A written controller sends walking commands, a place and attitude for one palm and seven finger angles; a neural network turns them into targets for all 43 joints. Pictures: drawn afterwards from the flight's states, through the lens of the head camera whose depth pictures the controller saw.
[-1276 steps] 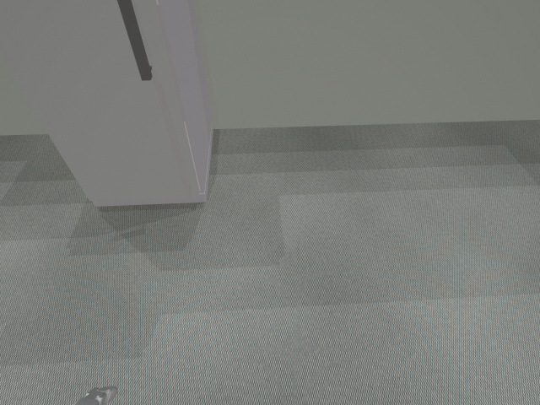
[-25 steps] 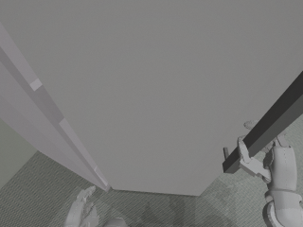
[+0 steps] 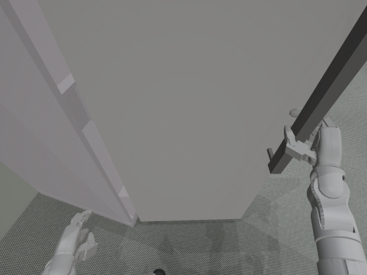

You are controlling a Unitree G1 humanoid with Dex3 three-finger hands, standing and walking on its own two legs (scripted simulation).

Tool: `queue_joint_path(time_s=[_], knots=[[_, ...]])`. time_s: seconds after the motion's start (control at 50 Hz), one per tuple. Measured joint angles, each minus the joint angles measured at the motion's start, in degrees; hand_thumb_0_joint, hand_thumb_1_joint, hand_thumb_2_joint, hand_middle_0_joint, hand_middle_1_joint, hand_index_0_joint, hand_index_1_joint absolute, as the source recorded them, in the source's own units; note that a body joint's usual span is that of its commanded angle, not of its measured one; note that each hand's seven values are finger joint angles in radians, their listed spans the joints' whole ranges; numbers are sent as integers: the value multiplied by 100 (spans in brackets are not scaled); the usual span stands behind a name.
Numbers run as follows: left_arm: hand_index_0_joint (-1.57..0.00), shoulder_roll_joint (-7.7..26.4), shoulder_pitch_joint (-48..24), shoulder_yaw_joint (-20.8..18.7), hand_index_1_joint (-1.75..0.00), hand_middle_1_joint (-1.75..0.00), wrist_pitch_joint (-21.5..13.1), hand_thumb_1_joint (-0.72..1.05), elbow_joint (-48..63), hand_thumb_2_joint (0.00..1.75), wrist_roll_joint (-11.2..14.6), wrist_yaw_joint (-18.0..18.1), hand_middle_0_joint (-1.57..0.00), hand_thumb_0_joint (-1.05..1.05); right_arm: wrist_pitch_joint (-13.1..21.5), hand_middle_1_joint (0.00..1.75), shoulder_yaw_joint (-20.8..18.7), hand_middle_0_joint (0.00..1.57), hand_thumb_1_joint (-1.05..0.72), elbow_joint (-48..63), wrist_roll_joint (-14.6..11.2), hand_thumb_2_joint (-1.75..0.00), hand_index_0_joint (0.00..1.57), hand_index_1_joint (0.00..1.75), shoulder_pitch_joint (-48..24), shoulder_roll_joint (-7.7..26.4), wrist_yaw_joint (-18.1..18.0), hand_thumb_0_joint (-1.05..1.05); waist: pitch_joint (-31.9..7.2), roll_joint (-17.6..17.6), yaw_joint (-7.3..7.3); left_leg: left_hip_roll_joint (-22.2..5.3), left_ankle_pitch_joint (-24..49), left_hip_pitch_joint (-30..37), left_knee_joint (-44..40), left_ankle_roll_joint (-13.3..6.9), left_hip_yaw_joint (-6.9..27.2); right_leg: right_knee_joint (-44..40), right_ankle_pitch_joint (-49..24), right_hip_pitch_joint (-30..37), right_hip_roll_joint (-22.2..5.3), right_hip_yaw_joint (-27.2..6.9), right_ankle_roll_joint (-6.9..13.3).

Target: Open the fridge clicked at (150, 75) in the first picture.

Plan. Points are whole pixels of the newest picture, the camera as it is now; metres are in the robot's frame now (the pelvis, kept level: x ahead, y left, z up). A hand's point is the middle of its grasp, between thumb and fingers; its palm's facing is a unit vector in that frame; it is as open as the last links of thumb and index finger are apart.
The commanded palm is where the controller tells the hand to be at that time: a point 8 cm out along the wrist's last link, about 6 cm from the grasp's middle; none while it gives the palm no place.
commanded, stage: stop walking and hold the door back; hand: right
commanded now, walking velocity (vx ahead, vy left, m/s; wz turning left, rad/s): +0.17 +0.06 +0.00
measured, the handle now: (306, 106) +0.42 -0.21 +0.16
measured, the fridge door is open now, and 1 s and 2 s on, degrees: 70 70 70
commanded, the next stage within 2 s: loosen the grip on the handle in 0.54 s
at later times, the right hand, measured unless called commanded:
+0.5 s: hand (290, 136) +0.39 -0.19 +0.10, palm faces +0.16 +0.96 -0.24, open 6.5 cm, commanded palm +0.35 -0.24 +0.10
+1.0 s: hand (291, 142) +0.38 -0.19 +0.09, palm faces +0.17 +0.97 -0.20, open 11.9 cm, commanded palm +0.35 -0.24 +0.10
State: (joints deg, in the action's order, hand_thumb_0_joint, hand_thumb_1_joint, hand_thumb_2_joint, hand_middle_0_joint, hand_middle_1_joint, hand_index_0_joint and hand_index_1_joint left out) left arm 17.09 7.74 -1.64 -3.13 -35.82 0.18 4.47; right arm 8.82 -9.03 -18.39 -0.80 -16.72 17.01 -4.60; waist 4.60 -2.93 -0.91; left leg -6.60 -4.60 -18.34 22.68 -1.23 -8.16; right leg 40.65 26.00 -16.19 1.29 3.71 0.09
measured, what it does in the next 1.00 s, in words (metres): steps on the spot: right foot, then left foot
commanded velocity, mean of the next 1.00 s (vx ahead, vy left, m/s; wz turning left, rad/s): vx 0.04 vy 0.05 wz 0.00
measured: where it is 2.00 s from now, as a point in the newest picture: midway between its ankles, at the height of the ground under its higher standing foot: outside the picture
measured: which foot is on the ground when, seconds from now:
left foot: down 0.00-0.06, up 0.08-0.40, down 0.42-1.00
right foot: up 0.00-0.04, down 0.06-1.00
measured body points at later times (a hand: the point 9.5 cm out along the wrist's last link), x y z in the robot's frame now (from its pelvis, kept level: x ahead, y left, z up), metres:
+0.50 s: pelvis -0.02 -0.01 -0.02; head +0.04 -0.01 +0.43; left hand +0.11 +0.24 -0.13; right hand +0.37 -0.24 +0.12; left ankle +0.01 +0.11 -0.75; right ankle -0.03 -0.12 -0.73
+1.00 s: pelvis -0.04 -0.01 -0.03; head -0.02 -0.02 +0.42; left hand +0.06 +0.25 -0.12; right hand +0.36 -0.24 +0.11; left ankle +0.01 +0.11 -0.74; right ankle +0.02 -0.12 -0.74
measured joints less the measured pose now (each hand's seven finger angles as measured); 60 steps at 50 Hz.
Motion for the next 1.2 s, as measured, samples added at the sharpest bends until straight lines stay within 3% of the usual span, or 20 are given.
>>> queue_joint_path(time_s=[0.06, 0.08, 0.1, 0.14, 0.2, 0.26, 0.34, 0.44, 0.48, 0.54, 0.58, 0.62, 0.66, 0.68, 0.72, 0.76, 0.82, 0.94, 1.02, 1.2], knots=[[-20, -34, 144, 53, -30, -30, -2, 90, 74, 90, -5, -2, -20, 1, -6, 140, 52, 45, -56, -15, -6, -78, 38, 138, -176, -9, -11, -1, -39, 24, -66, 66, -14, -222, 209, 71, 59, -1225, -188, 549, -66, 103, 135], [-20, -74, 190, 51, -30, -30, -16, 90, 80, 90, -17, 8, -20, 1, 8, 140, 72, 45, -56, -30, -20, -78, 38, 138, -237, -15, -23, -1, -13, 46, -91, 103, -313, -339, 472, 118, 112, -1443, -652, 610, -92, 120, 183], [-20, -138, 261, 50, -30, -30, -26, 90, 81, 90, -7, 21, -20, 1, 10, 140, 110, 45, -57, -67, -47, -79, 38, 138, -294, -33, -50, 0, 48, 80, -97, 175, -884, -430, 865, 160, 184, -1409, -1037, 605, -134, 136, 217], [-20, -312, 465, 85, -30, -30, -45, 90, -20, 90, 46, 27, -20, 1, 1, 140, 204, 45, -58, -189, -45, -79, 37, 138, -359, -106, -116, 1, 91, 203, -106, 418, -1570, -664, 1929, 163, 382, -1311, -1050, 621, -251, 102, 227], [-20, -581, 800, 228, -30, -30, -5, 90, -276, 90, 102, 0, -20, 1, -91, 140, 388, 45, -59, -393, -9, -79, 36, 138, -547, -174, -67, 2, 88, 340, -84, 595, -1572, -817, 2731, 211, 427, -1466, -1033, 687, -375, -65, 202], [-21, -801, 954, 315, -30, -30, 38, 92, -458, 90, 146, 19, -21, 0, -190, 140, 492, 45, -59, -402, -38, -78, 36, 139, -687, -126, -4, 2, 144, 344, 26, 603, -1458, -764, 2615, 241, 418, -1565, -1095, 718, -443, -73, 176], [-21, -769, 866, 344, -30, -30, 16, 94, -483, 90, 128, 39, -21, -1, -261, 140, 414, 45, -60, -273, -111, -78, 35, 139, -704, 67, 57, 1, 224, 312, 63, 590, -1283, -492, 1961, 237, 412, -1465, -1030, 663, -496, 25, 121], [-21, -654, 637, 396, -30, -30, 9, 93, -271, 90, 142, -25, -21, 0, -316, 140, 94, 45, -58, 23, -129, -78, 32, 140, -500, 372, 79, -1, 203, 259, 4, 633, -657, 324, 478, 105, 342, -677, -577, 317, -532, 114, -24], [-21, -523, 343, 325, -30, -30, 40, 92, -235, 90, 156, -27, -21, 0, -230, 140, -121, 45, -59, 77, -129, -78, 31, 140, -437, 349, 37, -2, 322, 465, -107, 739, -876, 224, 702, 29, 284, -9, -298, 9, -614, -66, -70], [-21, -392, 64, 227, -30, -30, 45, 91, -210, 90, 200, 11, -21, 0, -259, 140, -212, 45, -60, 101, -181, -77, 31, 140, -469, 247, -7, -1, 439, 416, -142, 651, -917, 189, 898, 14, 312, 729, 232, -327, -360, -313, -107], [-21, -316, -20, 241, -30, -30, 21, 91, -193, 90, 168, 68, -21, 0, -259, 140, -224, 45, -61, 93, -153, -77, 32, 140, -478, 153, -20, 0, 414, 332, -148, 588, -919, 203, 919, 40, 329, 305, -32, -301, -310, -279, -114], [-21, -241, -47, 242, -30, -30, -4, 91, -157, 90, 120, 117, -21, 1, -255, 140, -182, 45, -61, 107, -146, -78, 32, 139, -453, 74, -37, 1, 352, 310, -150, 578, -966, 205, 995, 88, 324, -507, -858, -92, -324, -241, -98], [-21, -302, -71, 159, -30, -30, -35, 91, -175, 90, 102, 92, -21, 1, -150, 141, -175, 45, -60, -59, -4, -78, 32, 139, -546, 82, 111, 1, 365, 142, -22, 528, -990, 258, 1027, 137, 443, -656, -1145, 59, -275, -109, 23], [-20, -362, -2, 122, -30, -30, -130, 91, -219, 90, 77, 38, -20, 1, -57, 141, -144, 45, -58, -454, 141, -77, 33, 139, -757, 135, 277, 0, 206, 23, 58, 498, -937, 166, 1029, 131, 499, -728, -1138, 26, -241, -50, 58], [-20, -441, 256, 96, -30, -30, -371, 90, -212, 90, 100, -130, -20, 1, -164, 141, -156, 45, -53, -1137, 157, -76, 35, 139, -1068, 100, 496, -2, -250, -132, 101, 435, -909, -9, 989, 104, 514, -886, -1171, -99, -171, -34, 62], [-20, -428, 391, 128, -30, -30, -511, 90, -109, 90, 55, -271, -20, 1, -221, 141, -330, 45, -49, -1421, 43, -73, 37, 139, -1092, 64, 507, -2, -492, -95, 36, 447, -896, -75, 967, 111, 529, -867, -1166, -175, -184, -20, 43], [-21, -386, 502, 165, -30, -30, -536, 90, 32, 90, 29, -419, -21, 0, 24, 140, -480, 45, -39, -1592, 17, -67, 38, 138, -1006, 89, 342, -2, -650, 34, -66, 491, -908, -275, 1119, 119, 564, -629, -1080, -393, -238, 13, 65], [-21, -345, 832, 273, -30, -30, -432, 90, -8, 90, 80, -417, -21, 0, 617, 139, -450, 44, 1, -1810, 115, -46, 35, 135, -1033, 174, 118, -1, -701, 102, -94, 498, -1045, -791, 1597, 80, 561, -184, -962, -895, -267, -3, 58], [-21, -323, 1010, 348, -30, -30, -413, 90, -218, 90, 118, -295, -21, 1, 746, 136, -329, 42, 27, -1994, 61, -34, 35, 133, -1113, 267, 172, -1, -649, 148, -88, 523, -1063, -958, 1692, 54, 521, -64, -938, -1084, -278, -71, 44], [-21, -249, 1182, 259, -30, -30, -412, 90, -358, 90, 92, -149, -21, 1, 969, 124, -687, 33, 50, -1785, -208, -22, 31, 123, -699, 406, 321, -1, -638, 255, -143, 636, -1086, -977, 1602, 13, 560, -103, -874, -1094, -366, -62, -4]])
